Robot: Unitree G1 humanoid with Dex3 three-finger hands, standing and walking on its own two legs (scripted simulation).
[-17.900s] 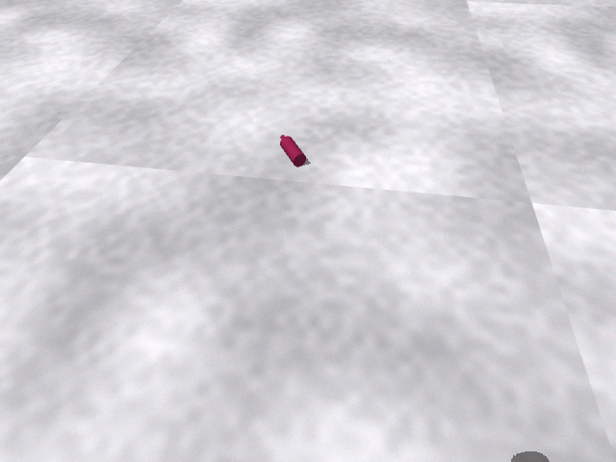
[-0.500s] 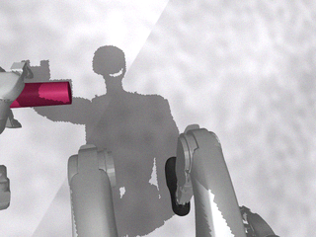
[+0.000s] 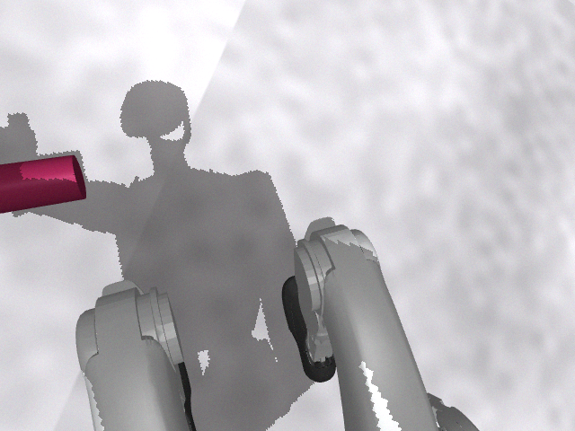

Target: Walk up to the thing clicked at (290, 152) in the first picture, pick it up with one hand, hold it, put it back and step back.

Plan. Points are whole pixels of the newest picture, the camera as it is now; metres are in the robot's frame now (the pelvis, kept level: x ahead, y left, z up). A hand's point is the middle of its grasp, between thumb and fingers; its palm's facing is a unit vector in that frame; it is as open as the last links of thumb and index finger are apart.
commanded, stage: close in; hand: left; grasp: from above
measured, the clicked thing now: out of the picture +0.50 +0.31 -0.29
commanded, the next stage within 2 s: rest palm in 0.26 s
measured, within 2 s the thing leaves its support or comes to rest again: neither
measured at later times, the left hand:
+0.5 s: hand out of the picture +0.46 +0.28 -0.20, palm faces -0.47 -0.07 -0.88, open 13.6 cm
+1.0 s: hand (12, 195) +0.48 +0.28 -0.26, palm faces -0.49 -0.11 -0.87, open 13.6 cm
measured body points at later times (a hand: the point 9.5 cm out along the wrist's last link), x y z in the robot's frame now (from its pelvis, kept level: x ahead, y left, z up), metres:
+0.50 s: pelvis +0.00 -0.01 -0.01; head +0.25 +0.09 +0.35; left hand +0.48 +0.28 -0.15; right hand +0.05 -0.29 -0.07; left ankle +0.07 +0.11 -0.29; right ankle +0.13 -0.16 -0.29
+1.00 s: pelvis +0.01 +0.00 -0.02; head +0.28 +0.10 +0.32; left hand +0.50 +0.29 -0.21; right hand +0.02 -0.27 -0.07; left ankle +0.07 +0.11 -0.29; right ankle +0.13 -0.16 -0.29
